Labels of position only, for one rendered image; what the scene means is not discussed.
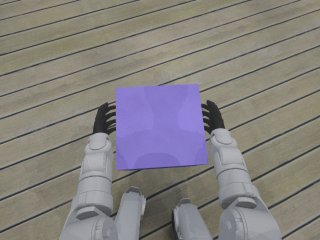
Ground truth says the left robot thigh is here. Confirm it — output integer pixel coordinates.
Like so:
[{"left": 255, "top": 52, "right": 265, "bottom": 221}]
[{"left": 114, "top": 191, "right": 146, "bottom": 240}]

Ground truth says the carton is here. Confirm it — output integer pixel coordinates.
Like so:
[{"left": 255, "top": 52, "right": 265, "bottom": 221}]
[{"left": 115, "top": 84, "right": 209, "bottom": 171}]

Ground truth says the left robot forearm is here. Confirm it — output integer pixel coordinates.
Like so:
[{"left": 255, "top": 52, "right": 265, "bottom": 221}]
[{"left": 58, "top": 132, "right": 114, "bottom": 240}]

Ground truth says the robot left hand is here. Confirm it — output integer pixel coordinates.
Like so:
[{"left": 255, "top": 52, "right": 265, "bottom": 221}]
[{"left": 93, "top": 102, "right": 116, "bottom": 135}]

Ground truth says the right robot upper arm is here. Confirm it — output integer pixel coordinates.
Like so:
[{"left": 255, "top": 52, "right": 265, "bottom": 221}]
[{"left": 218, "top": 206, "right": 282, "bottom": 240}]

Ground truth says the left robot upper arm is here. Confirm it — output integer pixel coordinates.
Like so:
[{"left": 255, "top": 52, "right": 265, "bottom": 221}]
[{"left": 59, "top": 214, "right": 119, "bottom": 240}]

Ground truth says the right robot shin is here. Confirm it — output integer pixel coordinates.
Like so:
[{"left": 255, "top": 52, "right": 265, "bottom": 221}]
[{"left": 177, "top": 198, "right": 198, "bottom": 240}]

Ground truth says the robot right hand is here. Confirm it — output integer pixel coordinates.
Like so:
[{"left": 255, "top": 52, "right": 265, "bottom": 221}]
[{"left": 201, "top": 100, "right": 225, "bottom": 135}]

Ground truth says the right robot forearm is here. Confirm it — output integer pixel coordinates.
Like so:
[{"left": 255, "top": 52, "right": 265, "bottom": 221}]
[{"left": 209, "top": 128, "right": 282, "bottom": 239}]

